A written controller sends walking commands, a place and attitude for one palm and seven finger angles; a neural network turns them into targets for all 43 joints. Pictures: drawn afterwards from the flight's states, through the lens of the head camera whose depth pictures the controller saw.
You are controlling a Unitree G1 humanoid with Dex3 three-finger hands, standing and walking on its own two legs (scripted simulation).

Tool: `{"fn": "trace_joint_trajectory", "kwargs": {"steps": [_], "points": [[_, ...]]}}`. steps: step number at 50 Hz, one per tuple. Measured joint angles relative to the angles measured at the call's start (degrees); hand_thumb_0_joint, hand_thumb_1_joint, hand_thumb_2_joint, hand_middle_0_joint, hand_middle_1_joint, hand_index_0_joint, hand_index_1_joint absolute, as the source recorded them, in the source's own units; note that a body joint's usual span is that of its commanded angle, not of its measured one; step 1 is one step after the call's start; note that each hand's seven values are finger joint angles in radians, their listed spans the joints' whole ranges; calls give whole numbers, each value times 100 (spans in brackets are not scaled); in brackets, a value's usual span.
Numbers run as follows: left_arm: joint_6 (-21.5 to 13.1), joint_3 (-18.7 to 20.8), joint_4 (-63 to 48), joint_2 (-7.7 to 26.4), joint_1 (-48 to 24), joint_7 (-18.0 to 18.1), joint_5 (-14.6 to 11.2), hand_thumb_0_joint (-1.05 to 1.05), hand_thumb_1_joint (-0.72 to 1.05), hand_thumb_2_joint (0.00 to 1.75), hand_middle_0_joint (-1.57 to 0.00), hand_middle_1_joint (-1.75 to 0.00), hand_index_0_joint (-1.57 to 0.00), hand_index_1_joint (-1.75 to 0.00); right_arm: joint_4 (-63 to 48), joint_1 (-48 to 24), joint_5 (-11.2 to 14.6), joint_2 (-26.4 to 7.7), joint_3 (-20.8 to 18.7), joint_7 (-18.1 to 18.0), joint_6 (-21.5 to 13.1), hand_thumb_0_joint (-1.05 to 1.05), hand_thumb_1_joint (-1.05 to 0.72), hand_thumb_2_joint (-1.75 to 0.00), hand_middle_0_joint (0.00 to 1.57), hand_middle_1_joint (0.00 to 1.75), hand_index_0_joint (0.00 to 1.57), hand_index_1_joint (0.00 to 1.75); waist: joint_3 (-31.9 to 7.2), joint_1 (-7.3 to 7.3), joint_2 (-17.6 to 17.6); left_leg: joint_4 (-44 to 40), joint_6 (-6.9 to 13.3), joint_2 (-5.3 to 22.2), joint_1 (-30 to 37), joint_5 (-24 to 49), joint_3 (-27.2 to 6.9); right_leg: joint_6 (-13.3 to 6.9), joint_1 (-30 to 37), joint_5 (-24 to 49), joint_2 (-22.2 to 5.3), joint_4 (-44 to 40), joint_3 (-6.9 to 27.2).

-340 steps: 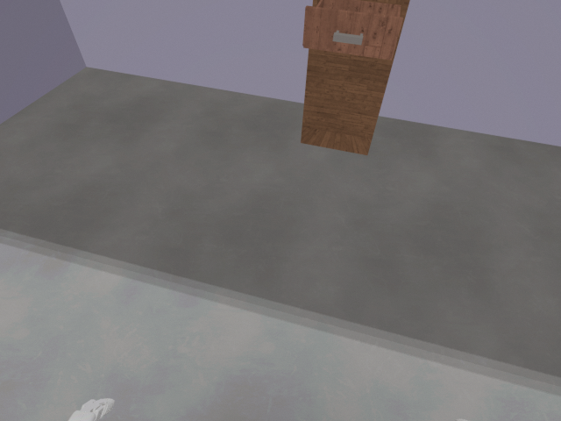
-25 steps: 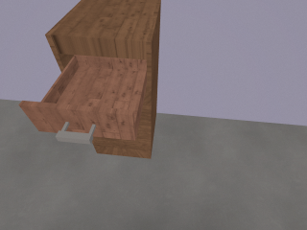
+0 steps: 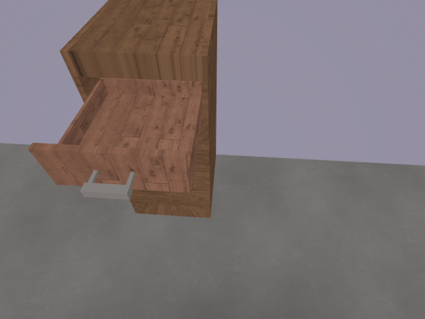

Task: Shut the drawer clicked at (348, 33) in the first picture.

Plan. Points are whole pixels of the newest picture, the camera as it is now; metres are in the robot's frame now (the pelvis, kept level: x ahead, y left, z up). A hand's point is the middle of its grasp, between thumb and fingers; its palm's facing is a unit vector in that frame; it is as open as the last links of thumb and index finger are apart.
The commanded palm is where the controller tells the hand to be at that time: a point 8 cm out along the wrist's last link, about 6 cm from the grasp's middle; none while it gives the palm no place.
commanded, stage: look again from close up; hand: left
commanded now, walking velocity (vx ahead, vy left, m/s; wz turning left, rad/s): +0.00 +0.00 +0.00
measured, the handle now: (110, 183) +0.40 +0.27 -0.02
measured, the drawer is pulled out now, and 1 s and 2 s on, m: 0.29 0.29 0.29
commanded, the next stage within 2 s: shuffle to correct the standing spot in 0.44 s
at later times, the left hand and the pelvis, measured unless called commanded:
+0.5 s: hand out of the picture +0.00 +0.22 -0.18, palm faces +0.02 -0.98 -0.19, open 7.3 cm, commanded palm none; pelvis +0.00 +0.05 +0.00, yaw +0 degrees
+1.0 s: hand out of the picture -0.01 +0.20 -0.20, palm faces +0.11 -0.99 -0.13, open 7.4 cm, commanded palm none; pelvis +0.06 +0.05 -0.02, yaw +1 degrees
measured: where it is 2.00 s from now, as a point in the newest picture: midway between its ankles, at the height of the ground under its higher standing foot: outside the picture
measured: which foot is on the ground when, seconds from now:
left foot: down 0.00-1.00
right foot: down 0.00-1.00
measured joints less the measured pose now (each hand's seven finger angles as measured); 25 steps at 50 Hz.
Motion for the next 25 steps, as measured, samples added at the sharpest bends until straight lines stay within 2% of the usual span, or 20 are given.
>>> {"fn": "trace_joint_trajectory", "kwargs": {"steps": [3, 5, 14, 25], "points": [[-35, -35, -82, -38, 11, -30, 15, 0, 91, 90, -20, -30, -20, -30, -223, 50, -6, -113, -35, 28, -49, 0, -91, -90, 20, 30, 20, 30, -18, -119, 202, 93, 86, -19, -74, 49, -46, 12, -148, -120, 20, 268, -24], [-8, -25, -67, 13, -41, -32, -2, 0, 91, 90, -20, -30, -20, -30, -251, 79, -22, -92, -16, 27, -107, 0, -91, -90, 20, 30, 20, 30, -64, -163, 141, 83, 124, -130, -15, 14, -10, 75, -198, -265, -100, 505, 4], [68, -21, -197, 222, -246, -73, -39, 1, 92, 90, -20, -30, -20, -30, -229, 162, -57, 44, 174, -4, -216, 1, -92, -90, 20, 30, 20, 30, -249, -39, -30, -251, 357, -492, 271, 132, 160, 319, -145, -343, -455, 649, 178], [134, -68, -121, 155, -77, -100, -32, 0, 92, 90, -20, -30, -20, -30, -147, 48, -32, -44, 175, 5, -248, 1, -91, -90, 20, 30, 20, 30, -122, 4, -149, -549, 474, -649, 356, 302, 238, 434, -163, -255, -596, 552, 267]]}}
